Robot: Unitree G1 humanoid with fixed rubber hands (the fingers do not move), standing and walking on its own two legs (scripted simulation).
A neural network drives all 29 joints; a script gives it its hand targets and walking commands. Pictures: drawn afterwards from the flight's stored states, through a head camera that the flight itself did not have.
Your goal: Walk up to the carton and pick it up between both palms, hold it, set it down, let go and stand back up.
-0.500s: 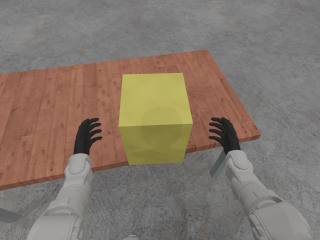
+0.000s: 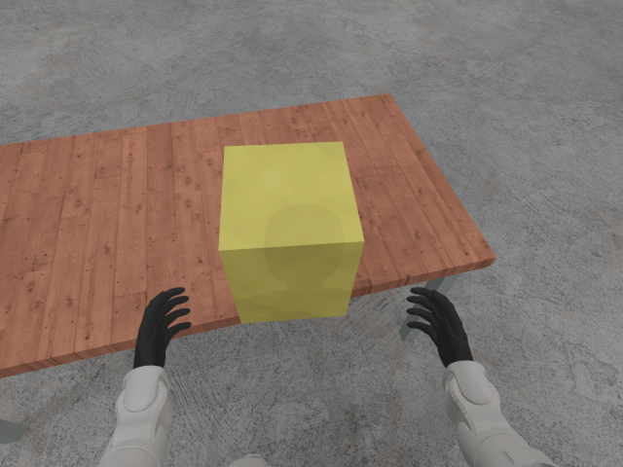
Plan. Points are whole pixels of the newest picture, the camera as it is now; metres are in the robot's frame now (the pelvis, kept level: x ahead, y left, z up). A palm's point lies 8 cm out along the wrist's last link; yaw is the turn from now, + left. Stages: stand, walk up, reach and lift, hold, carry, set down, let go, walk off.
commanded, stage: set down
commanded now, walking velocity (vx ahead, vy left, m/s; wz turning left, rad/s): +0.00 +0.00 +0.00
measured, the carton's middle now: (289, 236) +0.49 +0.06 -0.08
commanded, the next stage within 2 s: let go in 1.06 s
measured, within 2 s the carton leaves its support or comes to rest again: neither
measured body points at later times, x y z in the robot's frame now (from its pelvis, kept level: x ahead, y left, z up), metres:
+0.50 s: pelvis +0.03 +0.00 +0.02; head +0.04 +0.02 +0.47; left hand +0.23 +0.24 -0.05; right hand +0.24 -0.19 -0.05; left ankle +0.04 +0.13 -0.72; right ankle -0.02 -0.10 -0.72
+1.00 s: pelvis +0.03 +0.01 +0.03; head +0.03 +0.02 +0.47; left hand +0.19 +0.24 -0.07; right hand +0.19 -0.21 -0.06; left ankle +0.04 +0.13 -0.72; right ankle -0.02 -0.10 -0.72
